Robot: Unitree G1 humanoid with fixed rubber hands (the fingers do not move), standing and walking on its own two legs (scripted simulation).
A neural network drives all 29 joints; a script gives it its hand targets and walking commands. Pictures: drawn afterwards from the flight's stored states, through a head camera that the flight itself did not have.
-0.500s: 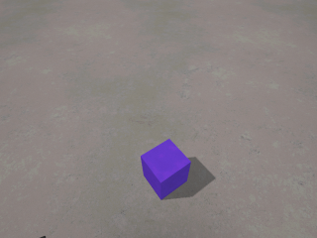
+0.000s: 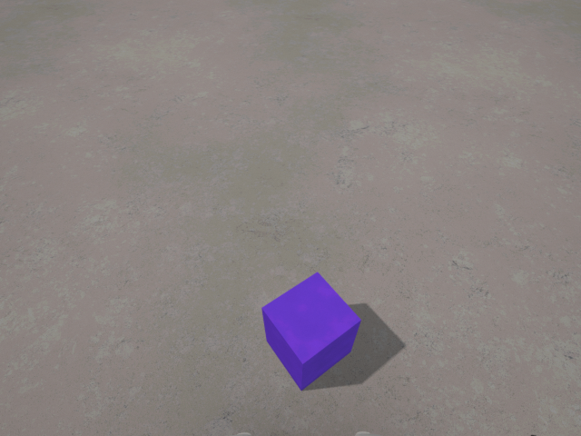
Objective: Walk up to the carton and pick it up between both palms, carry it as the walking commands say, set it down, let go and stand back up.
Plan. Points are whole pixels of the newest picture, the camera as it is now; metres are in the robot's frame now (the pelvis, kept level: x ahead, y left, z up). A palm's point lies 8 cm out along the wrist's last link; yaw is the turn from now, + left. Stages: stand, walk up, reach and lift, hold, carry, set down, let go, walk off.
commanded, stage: walk up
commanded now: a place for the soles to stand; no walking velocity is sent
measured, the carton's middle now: (309, 331) +0.53 -0.03 -0.61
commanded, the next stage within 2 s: none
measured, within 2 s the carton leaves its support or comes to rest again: neither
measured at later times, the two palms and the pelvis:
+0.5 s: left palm out of the picture +0.14 +0.31 -0.07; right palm out of the picture +0.14 -0.32 -0.06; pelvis +0.03 +0.00 +0.03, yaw +0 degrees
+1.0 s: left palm out of the picture +0.15 +0.30 -0.06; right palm out of the picture +0.15 -0.30 -0.06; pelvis +0.05 +0.00 +0.05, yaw +0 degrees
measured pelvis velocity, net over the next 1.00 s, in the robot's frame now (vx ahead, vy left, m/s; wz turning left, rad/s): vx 0.05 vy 0.00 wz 0.00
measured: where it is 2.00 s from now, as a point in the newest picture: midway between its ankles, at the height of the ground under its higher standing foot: outside the picture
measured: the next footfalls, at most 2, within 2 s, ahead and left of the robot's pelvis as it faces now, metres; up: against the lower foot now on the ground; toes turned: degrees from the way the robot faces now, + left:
right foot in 1.32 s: +0.19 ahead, -0.25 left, +0.00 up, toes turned +15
left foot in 1.50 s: +0.14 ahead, -0.01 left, +0.00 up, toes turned +18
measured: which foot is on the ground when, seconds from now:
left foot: down 0.00-1.00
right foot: down 0.00-1.00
